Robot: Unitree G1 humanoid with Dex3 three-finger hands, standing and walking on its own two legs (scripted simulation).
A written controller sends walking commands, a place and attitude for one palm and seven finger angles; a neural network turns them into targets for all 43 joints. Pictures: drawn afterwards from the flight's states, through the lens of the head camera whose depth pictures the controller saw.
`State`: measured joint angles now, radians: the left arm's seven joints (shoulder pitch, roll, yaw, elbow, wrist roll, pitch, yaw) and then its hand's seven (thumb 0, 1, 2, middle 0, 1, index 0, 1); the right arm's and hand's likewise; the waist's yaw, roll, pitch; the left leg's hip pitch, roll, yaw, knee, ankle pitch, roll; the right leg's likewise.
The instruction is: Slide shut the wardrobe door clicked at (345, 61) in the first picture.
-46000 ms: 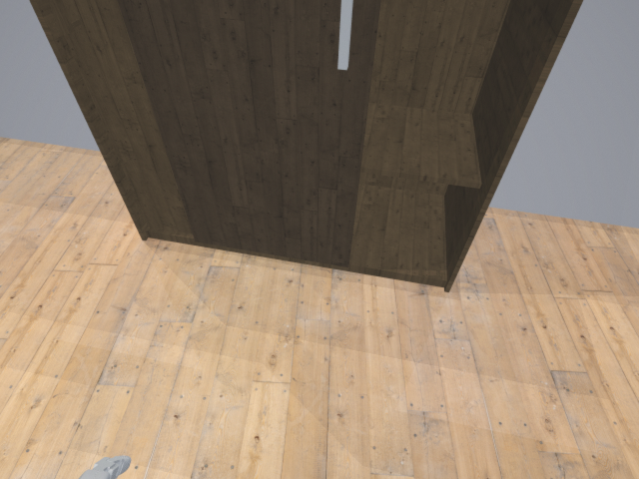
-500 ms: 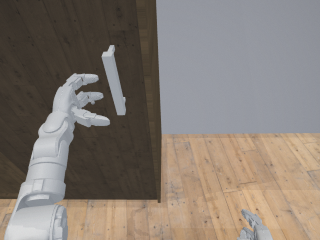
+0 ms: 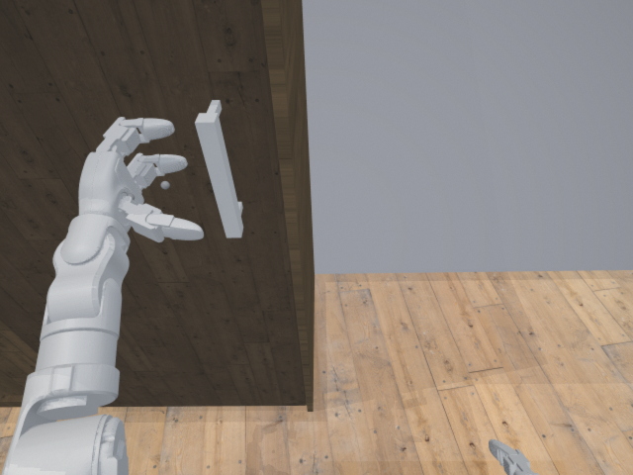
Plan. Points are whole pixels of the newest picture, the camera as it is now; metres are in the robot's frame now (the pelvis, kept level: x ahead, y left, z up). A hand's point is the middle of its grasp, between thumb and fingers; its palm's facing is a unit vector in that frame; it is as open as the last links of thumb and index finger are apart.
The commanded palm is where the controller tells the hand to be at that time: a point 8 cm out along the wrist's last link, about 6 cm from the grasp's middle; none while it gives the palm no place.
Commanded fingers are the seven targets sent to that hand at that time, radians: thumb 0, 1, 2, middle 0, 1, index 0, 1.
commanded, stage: move the hooked fingers beside the handle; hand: left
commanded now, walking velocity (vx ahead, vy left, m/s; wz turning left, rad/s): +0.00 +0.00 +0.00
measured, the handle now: (225, 173) +0.45 +0.14 +0.17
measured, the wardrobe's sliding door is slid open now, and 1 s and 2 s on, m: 0.00 0.00 0.00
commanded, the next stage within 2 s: none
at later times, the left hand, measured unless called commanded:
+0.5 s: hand (167, 208) +0.40 +0.21 +0.16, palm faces +0.07 -1.00 -0.01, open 14.0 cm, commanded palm +0.36 +0.25 +0.18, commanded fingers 0.00 -0.50 0.30 -0.30 -1.20 -0.30 -1.20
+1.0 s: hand (163, 196) +0.38 +0.20 +0.19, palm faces +0.06 -1.00 -0.01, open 14.0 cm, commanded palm +0.36 +0.26 +0.18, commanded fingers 0.00 -0.50 0.30 -0.30 -1.20 -0.30 -1.20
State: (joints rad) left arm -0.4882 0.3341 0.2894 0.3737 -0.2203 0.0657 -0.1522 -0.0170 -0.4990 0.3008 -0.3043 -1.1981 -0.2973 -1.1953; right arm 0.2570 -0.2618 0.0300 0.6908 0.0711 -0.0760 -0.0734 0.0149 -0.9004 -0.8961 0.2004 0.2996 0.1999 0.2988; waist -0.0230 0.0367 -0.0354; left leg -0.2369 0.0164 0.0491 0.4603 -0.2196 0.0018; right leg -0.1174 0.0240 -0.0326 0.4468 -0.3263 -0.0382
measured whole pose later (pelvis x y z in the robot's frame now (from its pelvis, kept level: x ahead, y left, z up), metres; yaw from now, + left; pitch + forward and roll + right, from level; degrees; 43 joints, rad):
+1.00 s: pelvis +0.00 +0.00 +0.00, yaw +1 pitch +0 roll +0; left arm -0.48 0.32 0.28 0.37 -0.23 0.05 -0.16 -0.02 -0.50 0.30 -0.30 -1.20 -0.30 -1.20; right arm 0.23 -0.26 0.04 0.68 0.07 -0.08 -0.08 0.01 -0.90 -0.90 0.20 0.30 0.20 0.30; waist -0.02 0.03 -0.02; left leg -0.26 0.01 0.04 0.48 -0.22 0.01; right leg -0.13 0.02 -0.04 0.46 -0.33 -0.03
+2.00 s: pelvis +0.00 -0.01 +0.00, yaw +0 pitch +1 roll +1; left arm -0.45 0.32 0.29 0.38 -0.22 0.08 -0.16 -0.02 -0.50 0.30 -0.30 -1.20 -0.30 -1.20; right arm 0.25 -0.27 0.03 0.67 0.07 -0.05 -0.07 0.01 -0.90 -0.90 0.20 0.30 0.20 0.30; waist -0.02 0.04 -0.03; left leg -0.25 0.02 0.04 0.47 -0.22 0.00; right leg -0.13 0.03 -0.04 0.45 -0.34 -0.05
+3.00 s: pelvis +0.00 +0.00 +0.00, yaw +0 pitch +1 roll +0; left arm -0.52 0.28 0.24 0.42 -0.20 0.14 -0.06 -0.02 -0.50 0.30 -0.30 -1.20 -0.31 -1.20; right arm 0.25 -0.25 0.04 0.67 0.07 -0.04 -0.06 0.01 -0.90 -0.90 0.20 0.30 0.20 0.30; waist -0.03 0.04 -0.03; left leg -0.25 0.01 0.05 0.46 -0.22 0.01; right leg -0.13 0.02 -0.03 0.45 -0.32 -0.03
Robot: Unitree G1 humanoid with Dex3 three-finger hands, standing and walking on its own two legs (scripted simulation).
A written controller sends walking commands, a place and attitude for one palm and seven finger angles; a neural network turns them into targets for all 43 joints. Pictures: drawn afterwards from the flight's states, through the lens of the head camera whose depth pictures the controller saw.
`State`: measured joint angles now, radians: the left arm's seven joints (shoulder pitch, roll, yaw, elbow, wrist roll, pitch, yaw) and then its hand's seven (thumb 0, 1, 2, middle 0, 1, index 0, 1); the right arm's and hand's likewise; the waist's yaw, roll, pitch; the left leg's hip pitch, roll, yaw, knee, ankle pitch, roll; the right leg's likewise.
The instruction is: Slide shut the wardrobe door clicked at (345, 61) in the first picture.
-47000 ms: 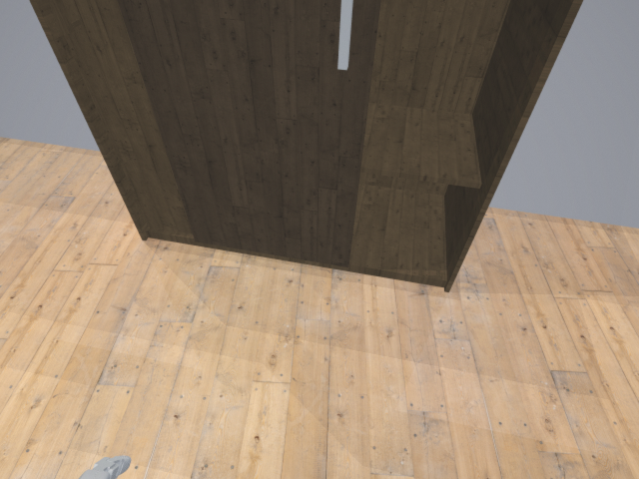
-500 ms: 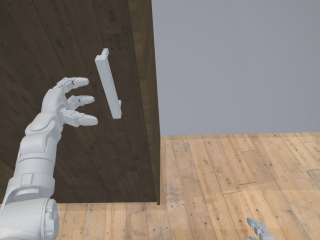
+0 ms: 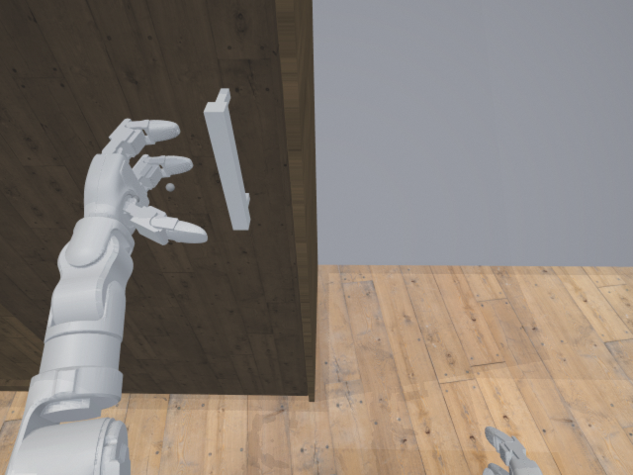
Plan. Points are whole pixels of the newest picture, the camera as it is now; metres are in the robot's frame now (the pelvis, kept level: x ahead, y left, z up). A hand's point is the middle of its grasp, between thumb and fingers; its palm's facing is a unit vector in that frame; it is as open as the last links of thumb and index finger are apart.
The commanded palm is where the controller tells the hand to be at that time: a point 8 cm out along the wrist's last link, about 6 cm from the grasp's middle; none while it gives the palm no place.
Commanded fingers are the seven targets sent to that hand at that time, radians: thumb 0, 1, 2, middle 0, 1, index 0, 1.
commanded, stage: move the hooked fingers beside the handle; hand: left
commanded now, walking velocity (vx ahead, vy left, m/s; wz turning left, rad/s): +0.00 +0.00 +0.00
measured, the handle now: (233, 164) +0.46 +0.13 +0.18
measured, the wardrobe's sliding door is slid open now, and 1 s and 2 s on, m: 0.00 0.00 0.00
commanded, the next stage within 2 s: feel for the door with the fingertips in 1.34 s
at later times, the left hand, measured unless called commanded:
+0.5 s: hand (177, 192) +0.40 +0.19 +0.17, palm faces +0.06 -1.00 -0.03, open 14.0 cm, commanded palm +0.36 +0.24 +0.18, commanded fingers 0.00 -0.50 0.30 -0.30 -1.20 -0.30 -1.20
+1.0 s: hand (180, 193) +0.39 +0.18 +0.18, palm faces +0.07 -1.00 -0.02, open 14.0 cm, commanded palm +0.36 +0.23 +0.18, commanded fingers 0.00 -0.50 0.30 -0.30 -1.20 -0.30 -1.20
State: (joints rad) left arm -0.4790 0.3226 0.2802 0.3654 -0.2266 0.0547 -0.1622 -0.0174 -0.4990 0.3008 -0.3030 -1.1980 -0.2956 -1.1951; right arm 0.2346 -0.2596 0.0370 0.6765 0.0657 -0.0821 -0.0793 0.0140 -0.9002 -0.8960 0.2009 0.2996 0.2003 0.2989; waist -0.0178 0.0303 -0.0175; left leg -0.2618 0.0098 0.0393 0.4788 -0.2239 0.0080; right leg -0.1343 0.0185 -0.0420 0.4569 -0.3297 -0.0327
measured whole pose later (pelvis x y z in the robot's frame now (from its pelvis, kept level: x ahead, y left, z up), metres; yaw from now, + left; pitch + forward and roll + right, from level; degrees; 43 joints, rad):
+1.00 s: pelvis +0.01 -0.01 +0.00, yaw +0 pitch +1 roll +1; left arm -0.45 0.32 0.29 0.38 -0.22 0.08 -0.16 -0.02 -0.50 0.30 -0.30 -1.20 -0.30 -1.20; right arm 0.25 -0.27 0.03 0.67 0.07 -0.05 -0.07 0.01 -0.90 -0.90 0.20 0.30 0.20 0.30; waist -0.02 0.04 -0.03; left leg -0.25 0.02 0.04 0.47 -0.22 0.00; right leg -0.13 0.03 -0.04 0.45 -0.34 -0.05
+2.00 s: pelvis +0.00 +0.00 +0.00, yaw -1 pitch +1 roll +0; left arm -0.52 0.28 0.24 0.42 -0.20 0.14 -0.06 -0.02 -0.50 0.30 -0.30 -1.20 -0.31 -1.20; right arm 0.25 -0.25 0.04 0.67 0.07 -0.04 -0.06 0.01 -0.90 -0.90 0.20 0.30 0.20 0.30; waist -0.03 0.04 -0.03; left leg -0.25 0.01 0.05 0.46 -0.22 0.01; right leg -0.13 0.02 -0.03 0.45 -0.32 -0.03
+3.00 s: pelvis +0.00 +0.00 +0.00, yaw +0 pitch +0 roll +0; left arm -0.52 0.24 0.17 0.39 -0.21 0.16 -0.05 -0.02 -0.50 0.30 -0.30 -1.20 -0.30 -1.20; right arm 0.22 -0.25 0.03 0.67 0.07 -0.03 -0.05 0.01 -0.90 -0.90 0.20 0.30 0.20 0.30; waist -0.02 0.05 -0.04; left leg -0.25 0.01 0.04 0.47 -0.22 0.00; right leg -0.12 0.02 -0.04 0.45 -0.33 -0.04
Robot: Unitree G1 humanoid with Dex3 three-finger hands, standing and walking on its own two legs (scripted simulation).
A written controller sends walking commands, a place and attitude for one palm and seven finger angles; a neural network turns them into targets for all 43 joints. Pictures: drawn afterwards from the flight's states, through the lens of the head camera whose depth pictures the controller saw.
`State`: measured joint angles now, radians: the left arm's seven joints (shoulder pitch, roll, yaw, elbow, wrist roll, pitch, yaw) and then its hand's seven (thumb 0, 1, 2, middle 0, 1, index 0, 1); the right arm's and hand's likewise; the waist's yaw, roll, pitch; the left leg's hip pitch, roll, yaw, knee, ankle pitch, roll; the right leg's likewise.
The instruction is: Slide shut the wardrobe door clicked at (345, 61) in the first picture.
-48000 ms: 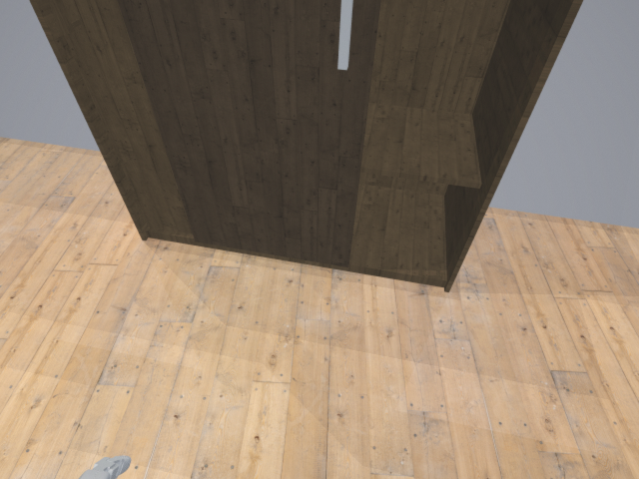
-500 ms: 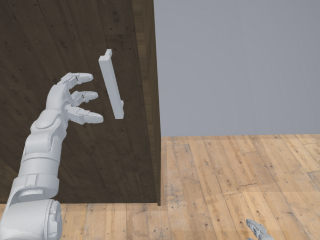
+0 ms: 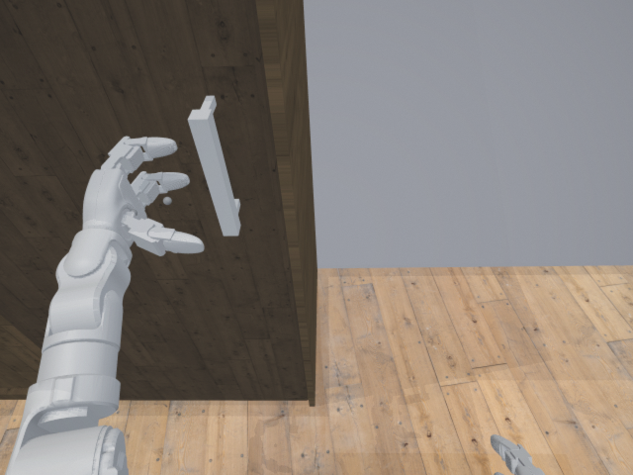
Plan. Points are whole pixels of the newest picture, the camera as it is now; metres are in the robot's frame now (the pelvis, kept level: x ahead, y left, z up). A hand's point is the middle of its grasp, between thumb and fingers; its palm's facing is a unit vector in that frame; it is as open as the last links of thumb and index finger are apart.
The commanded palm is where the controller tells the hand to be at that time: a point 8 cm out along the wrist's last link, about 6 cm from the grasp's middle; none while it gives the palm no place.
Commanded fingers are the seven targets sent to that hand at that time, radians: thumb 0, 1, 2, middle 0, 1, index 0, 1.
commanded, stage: move the hooked fingers beside the handle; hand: left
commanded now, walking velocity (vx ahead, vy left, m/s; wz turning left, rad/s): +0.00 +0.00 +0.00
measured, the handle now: (221, 170) +0.45 +0.14 +0.17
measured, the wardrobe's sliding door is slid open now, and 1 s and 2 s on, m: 0.00 0.00 0.00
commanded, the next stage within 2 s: feel for the door with the fingertips in 0.34 s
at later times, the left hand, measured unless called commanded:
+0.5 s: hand (153, 198) +0.39 +0.21 +0.18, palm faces +0.06 -1.00 -0.02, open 14.0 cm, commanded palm +0.35 +0.25 +0.18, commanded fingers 0.00 -0.50 0.30 -0.30 -1.20 -0.30 -1.20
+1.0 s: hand (189, 193) +0.40 +0.17 +0.18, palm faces +0.07 -1.00 +0.00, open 13.9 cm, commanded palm +0.37 +0.22 +0.18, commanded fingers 0.00 -0.50 0.30 -0.30 -1.20 -0.30 -1.20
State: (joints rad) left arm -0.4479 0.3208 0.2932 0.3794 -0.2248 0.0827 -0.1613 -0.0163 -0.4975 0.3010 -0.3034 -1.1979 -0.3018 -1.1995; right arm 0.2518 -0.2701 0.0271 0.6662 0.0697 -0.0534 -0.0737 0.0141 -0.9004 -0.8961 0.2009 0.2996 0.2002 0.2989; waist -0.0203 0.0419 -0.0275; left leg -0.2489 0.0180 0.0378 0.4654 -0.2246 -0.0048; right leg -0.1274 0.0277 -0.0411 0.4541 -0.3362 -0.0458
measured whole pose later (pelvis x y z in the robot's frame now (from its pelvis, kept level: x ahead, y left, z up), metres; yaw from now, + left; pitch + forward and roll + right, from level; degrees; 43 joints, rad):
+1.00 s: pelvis +0.00 +0.01 +0.00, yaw -1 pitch +1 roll +0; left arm -0.52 0.28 0.24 0.42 -0.20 0.14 -0.06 -0.02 -0.50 0.30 -0.30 -1.20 -0.31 -1.20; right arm 0.25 -0.25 0.04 0.67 0.07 -0.04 -0.06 0.01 -0.90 -0.90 0.20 0.30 0.20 0.30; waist -0.03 0.04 -0.03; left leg -0.25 0.01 0.05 0.46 -0.22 0.01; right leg -0.13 0.02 -0.03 0.45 -0.32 -0.03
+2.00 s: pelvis +0.00 +0.01 +0.00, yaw +0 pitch +0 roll +0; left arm -0.52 0.24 0.17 0.39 -0.21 0.16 -0.05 -0.02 -0.50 0.30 -0.30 -1.20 -0.30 -1.20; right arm 0.22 -0.25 0.03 0.67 0.07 -0.03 -0.05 0.01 -0.90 -0.90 0.20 0.30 0.20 0.30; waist -0.02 0.05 -0.04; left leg -0.25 0.01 0.04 0.47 -0.22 0.00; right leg -0.12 0.02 -0.04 0.45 -0.33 -0.04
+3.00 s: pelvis -0.01 +0.00 +0.00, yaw +0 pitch +0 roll +1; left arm -0.53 0.18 0.12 0.37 -0.18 0.20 0.03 -0.02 -0.50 0.30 -0.30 -1.20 -0.29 -1.19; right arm 0.21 -0.25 0.03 0.67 0.06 0.00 -0.05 0.01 -0.90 -0.90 0.20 0.30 0.20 0.30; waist -0.02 0.05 -0.03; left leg -0.24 0.02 0.03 0.46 -0.21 -0.01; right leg -0.12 0.03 -0.04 0.45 -0.33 -0.05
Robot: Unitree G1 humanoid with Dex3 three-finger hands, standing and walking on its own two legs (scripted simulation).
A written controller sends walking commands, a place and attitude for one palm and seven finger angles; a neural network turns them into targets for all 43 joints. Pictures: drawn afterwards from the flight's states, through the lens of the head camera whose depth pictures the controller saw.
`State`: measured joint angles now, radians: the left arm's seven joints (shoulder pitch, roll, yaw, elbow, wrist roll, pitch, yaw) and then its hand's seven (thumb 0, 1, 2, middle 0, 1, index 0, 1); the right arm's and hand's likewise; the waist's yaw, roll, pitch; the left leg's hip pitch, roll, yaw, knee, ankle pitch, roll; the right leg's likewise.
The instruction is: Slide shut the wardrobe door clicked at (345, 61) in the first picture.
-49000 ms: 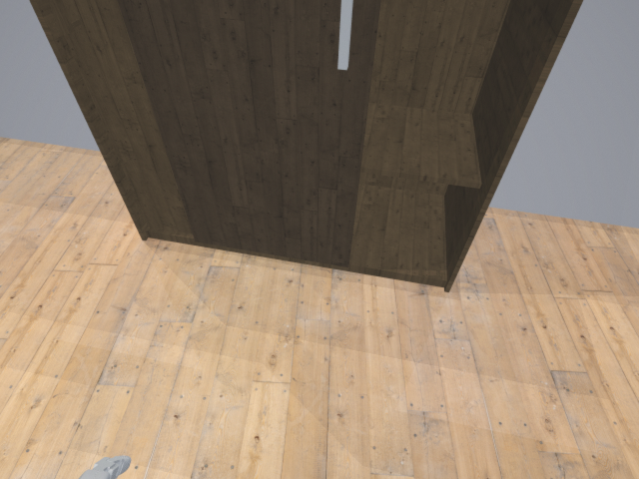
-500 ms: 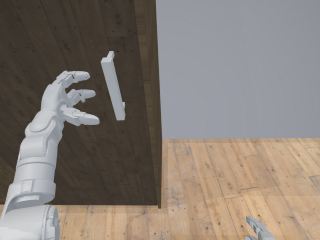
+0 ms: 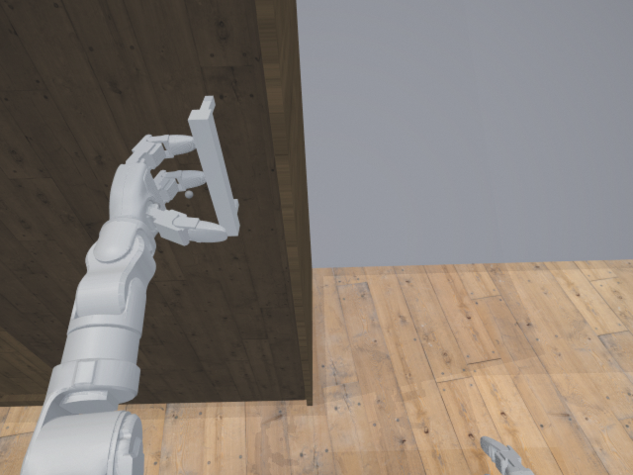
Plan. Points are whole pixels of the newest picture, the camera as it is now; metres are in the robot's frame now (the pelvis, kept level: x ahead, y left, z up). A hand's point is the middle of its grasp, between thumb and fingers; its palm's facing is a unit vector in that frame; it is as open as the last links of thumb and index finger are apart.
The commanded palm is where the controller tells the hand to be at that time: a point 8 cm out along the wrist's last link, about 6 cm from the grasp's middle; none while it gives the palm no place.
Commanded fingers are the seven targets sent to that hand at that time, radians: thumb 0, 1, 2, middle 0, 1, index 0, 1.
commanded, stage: feel for the door with the fingertips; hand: left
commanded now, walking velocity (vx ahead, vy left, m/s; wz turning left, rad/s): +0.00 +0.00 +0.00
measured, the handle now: (220, 170) +0.45 +0.14 +0.17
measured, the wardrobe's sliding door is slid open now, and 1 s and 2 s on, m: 0.00 0.00 0.00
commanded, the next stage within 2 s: slide the fingers in behind the handle in 0.20 s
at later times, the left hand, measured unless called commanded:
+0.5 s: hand (192, 191) +0.41 +0.16 +0.18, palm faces +0.06 -1.00 -0.01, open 13.9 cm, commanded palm +0.37 +0.22 +0.18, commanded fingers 0.00 -0.50 0.30 -0.30 -1.20 -0.30 -1.20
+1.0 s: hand (206, 197) +0.39 +0.14 +0.18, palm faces +0.04 -1.00 +0.00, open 14.0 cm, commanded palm +0.37 +0.20 +0.18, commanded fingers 0.00 -0.50 0.30 -0.30 -1.20 -0.30 -1.20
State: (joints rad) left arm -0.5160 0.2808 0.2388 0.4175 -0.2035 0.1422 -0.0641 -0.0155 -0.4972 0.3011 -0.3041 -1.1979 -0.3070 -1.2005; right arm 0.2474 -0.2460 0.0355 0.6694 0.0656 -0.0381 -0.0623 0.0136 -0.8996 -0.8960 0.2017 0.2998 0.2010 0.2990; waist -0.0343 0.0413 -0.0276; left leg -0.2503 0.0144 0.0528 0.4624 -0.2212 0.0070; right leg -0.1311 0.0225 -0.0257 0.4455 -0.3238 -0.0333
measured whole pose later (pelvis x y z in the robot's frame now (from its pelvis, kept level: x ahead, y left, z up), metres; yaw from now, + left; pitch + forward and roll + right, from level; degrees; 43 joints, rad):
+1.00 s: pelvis +0.00 +0.00 +0.00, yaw +1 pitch +0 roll +0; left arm -0.52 0.24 0.17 0.39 -0.21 0.16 -0.05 -0.02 -0.50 0.30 -0.30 -1.20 -0.30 -1.20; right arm 0.22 -0.25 0.03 0.67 0.07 -0.03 -0.05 0.01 -0.90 -0.90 0.20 0.30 0.20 0.30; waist -0.02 0.05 -0.04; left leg -0.25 0.01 0.04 0.47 -0.22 0.00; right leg -0.12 0.02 -0.04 0.45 -0.33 -0.04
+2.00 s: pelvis +0.00 -0.01 +0.00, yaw +1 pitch +0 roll +1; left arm -0.53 0.18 0.12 0.37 -0.18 0.20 0.03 -0.02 -0.50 0.30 -0.30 -1.20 -0.29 -1.19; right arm 0.21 -0.25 0.03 0.67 0.06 0.00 -0.05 0.01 -0.90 -0.90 0.20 0.30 0.20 0.30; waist -0.02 0.05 -0.03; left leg -0.24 0.02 0.03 0.46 -0.21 -0.01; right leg -0.12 0.03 -0.04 0.45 -0.33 -0.05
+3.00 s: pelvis +0.00 -0.01 +0.00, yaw +0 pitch +0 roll +1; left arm -0.49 0.18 0.13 0.32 -0.18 0.20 0.04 0.00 0.71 0.81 -0.39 -1.36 -0.37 -1.36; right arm 0.22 -0.24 0.03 0.67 0.06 0.00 -0.04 0.01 -0.90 -0.90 0.20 0.30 0.20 0.30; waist -0.03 0.05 -0.04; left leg -0.22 0.02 0.05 0.45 -0.22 0.00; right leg -0.10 0.03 -0.03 0.43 -0.33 -0.04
